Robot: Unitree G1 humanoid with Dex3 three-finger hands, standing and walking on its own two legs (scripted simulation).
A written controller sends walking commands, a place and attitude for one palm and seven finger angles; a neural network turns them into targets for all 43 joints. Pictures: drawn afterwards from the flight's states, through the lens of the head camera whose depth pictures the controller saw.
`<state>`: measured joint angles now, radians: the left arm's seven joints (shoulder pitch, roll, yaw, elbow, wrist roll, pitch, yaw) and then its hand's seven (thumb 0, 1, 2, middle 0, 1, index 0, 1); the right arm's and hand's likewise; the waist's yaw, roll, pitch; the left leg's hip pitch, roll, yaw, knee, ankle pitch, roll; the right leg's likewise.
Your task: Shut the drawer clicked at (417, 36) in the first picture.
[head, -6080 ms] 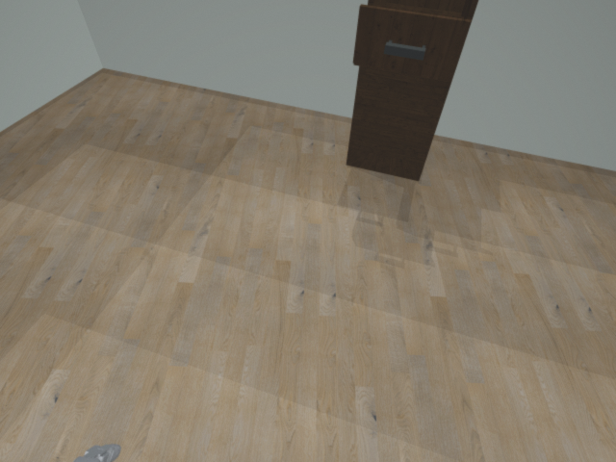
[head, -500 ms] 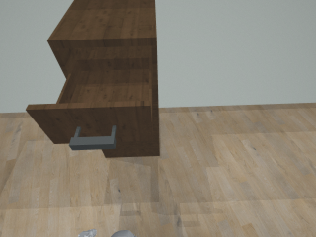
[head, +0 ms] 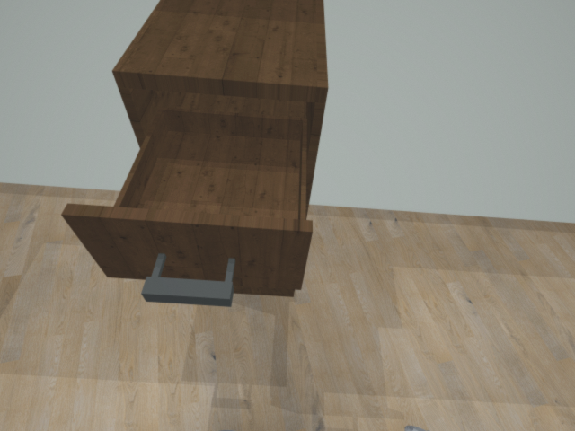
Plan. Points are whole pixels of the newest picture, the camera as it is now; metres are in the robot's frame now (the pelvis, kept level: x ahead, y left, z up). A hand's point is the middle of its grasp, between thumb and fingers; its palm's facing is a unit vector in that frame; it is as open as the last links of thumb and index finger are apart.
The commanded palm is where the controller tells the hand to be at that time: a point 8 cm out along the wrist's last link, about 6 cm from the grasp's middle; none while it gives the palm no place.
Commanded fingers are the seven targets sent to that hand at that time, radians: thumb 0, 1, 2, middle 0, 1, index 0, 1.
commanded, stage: come to a stop and stand still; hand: left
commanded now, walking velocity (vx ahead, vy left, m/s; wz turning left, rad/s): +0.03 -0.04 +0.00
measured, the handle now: (192, 277) +0.32 +0.18 -0.01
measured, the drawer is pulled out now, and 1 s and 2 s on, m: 0.30 0.30 0.30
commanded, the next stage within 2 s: look again from close up in 1.12 s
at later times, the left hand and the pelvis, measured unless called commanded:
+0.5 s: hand out of the picture -0.04 +0.11 -0.16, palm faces +0.10 -0.97 -0.22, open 7.3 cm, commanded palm none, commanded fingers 0.00 0.90 0.90 -0.20 -0.30 -0.20 -0.30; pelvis -0.03 -0.05 +0.01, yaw +1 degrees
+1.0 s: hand out of the picture -0.01 +0.22 -0.18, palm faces +0.03 -0.97 -0.24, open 7.3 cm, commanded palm none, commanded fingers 0.00 0.90 0.90 -0.20 -0.30 -0.20 -0.30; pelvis -0.03 +0.03 -0.01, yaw +0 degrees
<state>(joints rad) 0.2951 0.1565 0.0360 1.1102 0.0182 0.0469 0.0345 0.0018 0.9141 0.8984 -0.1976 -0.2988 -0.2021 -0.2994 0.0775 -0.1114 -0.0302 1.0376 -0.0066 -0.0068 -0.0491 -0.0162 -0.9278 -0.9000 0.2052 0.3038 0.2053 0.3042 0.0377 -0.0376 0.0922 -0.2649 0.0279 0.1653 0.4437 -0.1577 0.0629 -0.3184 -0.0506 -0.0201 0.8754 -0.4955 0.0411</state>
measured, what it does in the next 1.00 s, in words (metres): steps on the spot: right foot, then left foot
